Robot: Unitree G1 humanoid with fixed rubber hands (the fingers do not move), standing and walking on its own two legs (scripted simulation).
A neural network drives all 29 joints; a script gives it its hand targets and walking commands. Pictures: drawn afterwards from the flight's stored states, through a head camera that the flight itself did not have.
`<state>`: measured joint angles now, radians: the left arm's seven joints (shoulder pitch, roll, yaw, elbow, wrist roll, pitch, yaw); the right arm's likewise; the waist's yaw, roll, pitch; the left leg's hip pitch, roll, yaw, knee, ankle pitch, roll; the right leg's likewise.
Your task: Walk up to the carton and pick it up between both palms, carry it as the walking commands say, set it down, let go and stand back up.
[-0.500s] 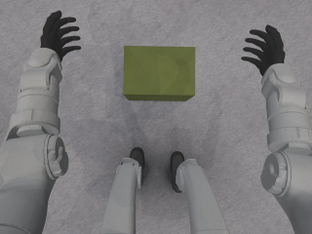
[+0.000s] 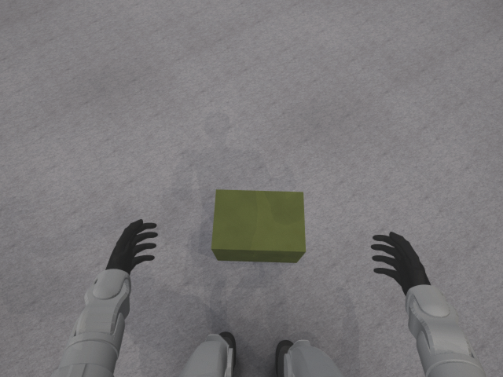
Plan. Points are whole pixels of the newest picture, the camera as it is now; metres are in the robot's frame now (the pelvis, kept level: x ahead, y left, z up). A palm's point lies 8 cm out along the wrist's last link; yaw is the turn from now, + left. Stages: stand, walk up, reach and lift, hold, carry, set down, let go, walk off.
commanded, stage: let go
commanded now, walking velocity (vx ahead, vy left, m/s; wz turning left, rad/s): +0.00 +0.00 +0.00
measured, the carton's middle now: (258, 228) +0.50 -0.01 -0.64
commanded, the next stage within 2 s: stand in 0.70 s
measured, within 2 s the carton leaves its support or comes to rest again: neither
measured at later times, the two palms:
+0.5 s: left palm (89, 338) +0.17 +0.24 -0.04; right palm (430, 341) +0.17 -0.22 -0.04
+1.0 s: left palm (51, 358) +0.15 +0.30 -0.05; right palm (467, 345) +0.17 -0.28 -0.05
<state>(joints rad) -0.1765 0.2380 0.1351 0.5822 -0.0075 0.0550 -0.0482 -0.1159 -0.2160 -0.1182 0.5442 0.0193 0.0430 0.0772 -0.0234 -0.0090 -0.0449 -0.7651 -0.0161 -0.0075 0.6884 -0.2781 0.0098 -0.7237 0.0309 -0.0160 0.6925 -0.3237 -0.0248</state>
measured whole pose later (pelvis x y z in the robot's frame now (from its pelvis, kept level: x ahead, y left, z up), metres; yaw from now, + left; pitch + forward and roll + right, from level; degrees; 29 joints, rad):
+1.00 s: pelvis +0.02 +0.01 +0.03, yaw +0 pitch -1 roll +0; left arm 0.23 0.35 0.05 0.67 0.04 0.02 0.00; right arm 0.17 -0.34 -0.05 0.70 -0.04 0.02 0.00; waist 0.01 0.00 0.00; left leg -0.20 -0.02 0.00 0.49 -0.28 0.02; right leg -0.15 0.03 0.00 0.47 -0.30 -0.02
